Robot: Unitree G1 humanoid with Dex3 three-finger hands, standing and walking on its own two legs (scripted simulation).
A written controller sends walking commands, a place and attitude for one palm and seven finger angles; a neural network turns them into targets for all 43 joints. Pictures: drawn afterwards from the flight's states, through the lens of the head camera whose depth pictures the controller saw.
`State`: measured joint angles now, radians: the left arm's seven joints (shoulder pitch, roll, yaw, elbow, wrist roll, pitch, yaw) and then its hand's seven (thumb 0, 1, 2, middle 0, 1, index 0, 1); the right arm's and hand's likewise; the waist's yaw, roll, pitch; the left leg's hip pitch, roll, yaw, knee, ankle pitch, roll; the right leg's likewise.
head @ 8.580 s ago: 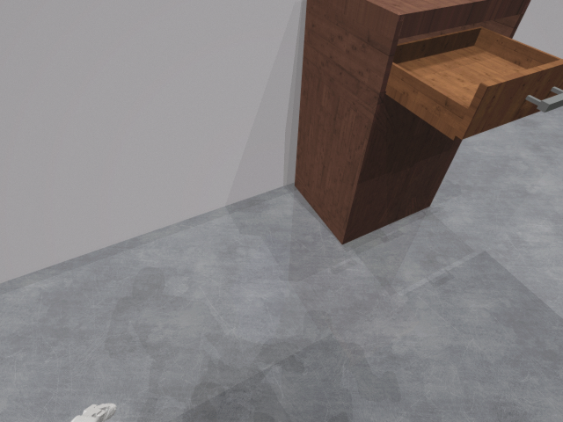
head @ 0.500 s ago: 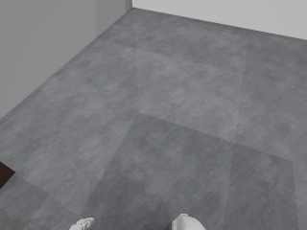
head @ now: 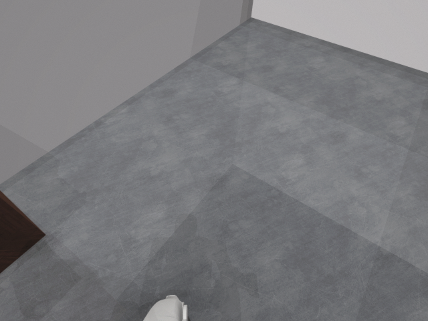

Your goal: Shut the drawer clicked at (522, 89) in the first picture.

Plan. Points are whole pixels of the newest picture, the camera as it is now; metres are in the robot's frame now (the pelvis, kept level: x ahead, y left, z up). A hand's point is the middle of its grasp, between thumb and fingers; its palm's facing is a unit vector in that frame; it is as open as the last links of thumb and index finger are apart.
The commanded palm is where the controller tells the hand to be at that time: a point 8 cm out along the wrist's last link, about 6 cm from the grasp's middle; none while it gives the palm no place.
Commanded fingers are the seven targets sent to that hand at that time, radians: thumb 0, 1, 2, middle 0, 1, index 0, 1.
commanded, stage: turn to face it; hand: left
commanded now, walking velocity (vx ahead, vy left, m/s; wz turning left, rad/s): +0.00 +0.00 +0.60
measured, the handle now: out of the picture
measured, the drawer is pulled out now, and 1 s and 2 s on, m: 0.29 0.29 0.29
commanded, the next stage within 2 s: take the last steps up to it in 1.58 s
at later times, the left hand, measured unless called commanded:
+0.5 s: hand (107, 312) +0.15 +0.23 -0.14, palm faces +0.27 -0.93 -0.26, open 7.4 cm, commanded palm none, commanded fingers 0.00 0.90 0.90 -0.20 -0.30 -0.20 -0.30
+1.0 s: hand out of the picture -0.03 +0.18 -0.18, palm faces +0.58 -0.78 -0.24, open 7.4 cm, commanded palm none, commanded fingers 0.00 0.90 0.90 -0.20 -0.30 -0.20 -0.30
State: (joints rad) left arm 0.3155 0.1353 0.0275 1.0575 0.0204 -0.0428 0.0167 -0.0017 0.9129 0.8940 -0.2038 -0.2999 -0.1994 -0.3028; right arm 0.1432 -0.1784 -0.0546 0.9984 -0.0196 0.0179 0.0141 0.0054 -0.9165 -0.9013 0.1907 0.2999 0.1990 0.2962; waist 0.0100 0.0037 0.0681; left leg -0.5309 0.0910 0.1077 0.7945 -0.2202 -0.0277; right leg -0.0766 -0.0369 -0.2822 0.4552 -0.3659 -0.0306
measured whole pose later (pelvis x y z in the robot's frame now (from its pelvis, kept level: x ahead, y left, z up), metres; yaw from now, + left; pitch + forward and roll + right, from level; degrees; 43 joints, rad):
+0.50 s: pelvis +0.07 -0.01 +0.00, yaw +15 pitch +1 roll -1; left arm 0.11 0.24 0.07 0.85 0.01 0.04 0.02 0.00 0.91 0.89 -0.20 -0.30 -0.20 -0.30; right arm 0.20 -0.20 -0.07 0.93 -0.02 0.04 0.01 0.01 -0.91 -0.90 0.20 0.30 0.21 0.30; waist -0.05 0.03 0.06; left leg -0.36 -0.04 -0.08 0.52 -0.18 0.03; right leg -0.38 -0.06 -0.02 0.78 -0.43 0.09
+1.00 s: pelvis +0.06 -0.01 -0.01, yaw +35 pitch +1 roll +0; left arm 0.26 0.24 0.05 0.90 0.02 0.04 0.01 0.00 0.90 0.89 -0.21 -0.30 -0.20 -0.30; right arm 0.12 -0.27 -0.08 0.90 -0.01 0.05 0.03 0.01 -0.91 -0.90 0.19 0.30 0.20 0.30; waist 0.01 -0.04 0.11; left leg -0.30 0.02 0.09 0.62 -0.30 -0.02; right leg -0.25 -0.21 -0.27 0.68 -0.39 0.07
